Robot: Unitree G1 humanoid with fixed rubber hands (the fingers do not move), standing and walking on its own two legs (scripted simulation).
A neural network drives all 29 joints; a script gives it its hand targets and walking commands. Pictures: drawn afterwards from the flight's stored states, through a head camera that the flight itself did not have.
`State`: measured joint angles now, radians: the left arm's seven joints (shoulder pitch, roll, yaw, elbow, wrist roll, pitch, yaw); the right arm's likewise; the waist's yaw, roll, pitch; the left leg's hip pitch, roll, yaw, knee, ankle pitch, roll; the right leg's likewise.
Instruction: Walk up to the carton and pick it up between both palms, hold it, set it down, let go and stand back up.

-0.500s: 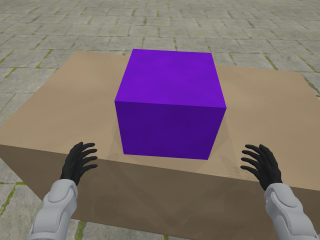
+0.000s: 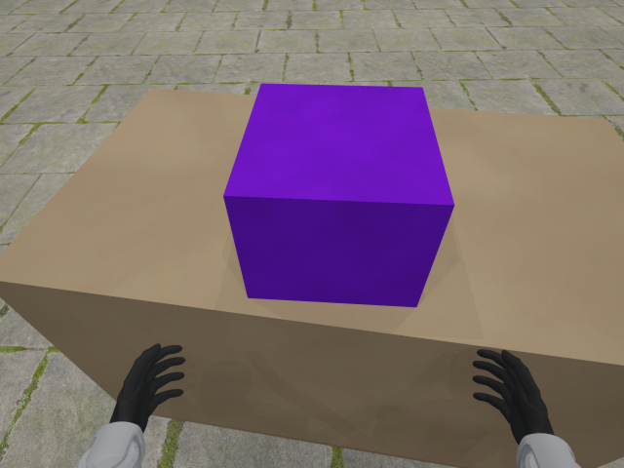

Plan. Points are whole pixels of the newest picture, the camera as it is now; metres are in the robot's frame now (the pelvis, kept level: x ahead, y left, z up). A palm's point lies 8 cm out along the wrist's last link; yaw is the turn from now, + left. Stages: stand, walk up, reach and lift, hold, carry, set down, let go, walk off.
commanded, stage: set down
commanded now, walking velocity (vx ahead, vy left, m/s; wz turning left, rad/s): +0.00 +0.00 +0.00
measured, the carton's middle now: (336, 191) +0.54 -0.02 +0.05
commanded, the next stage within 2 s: let go in 0.72 s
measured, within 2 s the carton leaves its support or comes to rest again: neither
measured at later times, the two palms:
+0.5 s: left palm (149, 462) +0.16 +0.23 -0.07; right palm out of the picture +0.15 -0.24 -0.07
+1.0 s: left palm out of the picture +0.16 +0.21 -0.09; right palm out of the picture +0.13 -0.24 -0.09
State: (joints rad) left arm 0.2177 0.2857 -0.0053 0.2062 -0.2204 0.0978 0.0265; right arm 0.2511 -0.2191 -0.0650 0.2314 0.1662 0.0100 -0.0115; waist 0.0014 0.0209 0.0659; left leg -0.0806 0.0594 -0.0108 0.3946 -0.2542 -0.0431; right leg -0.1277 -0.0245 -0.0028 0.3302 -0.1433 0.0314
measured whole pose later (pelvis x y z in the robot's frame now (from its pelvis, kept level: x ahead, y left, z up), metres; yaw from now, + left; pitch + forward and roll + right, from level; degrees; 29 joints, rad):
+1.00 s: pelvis +0.00 -0.02 +0.00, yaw +0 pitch -6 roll +0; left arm 0.17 0.20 0.01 0.56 -0.03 0.13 0.01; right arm 0.19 -0.17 -0.04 0.78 -0.05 -0.23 0.02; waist 0.00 -0.01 0.10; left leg -0.05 0.07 -0.01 0.40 -0.26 -0.06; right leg -0.13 -0.01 0.00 0.41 -0.19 0.01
